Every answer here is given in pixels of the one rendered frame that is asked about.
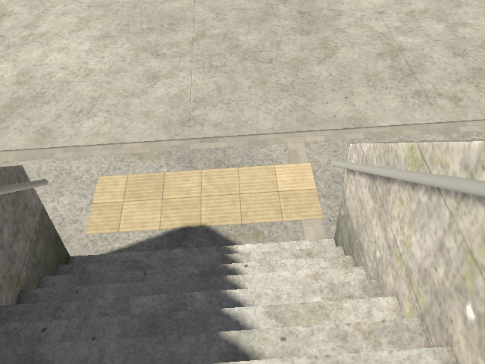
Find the stairs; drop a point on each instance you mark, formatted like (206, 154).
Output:
(297, 302)

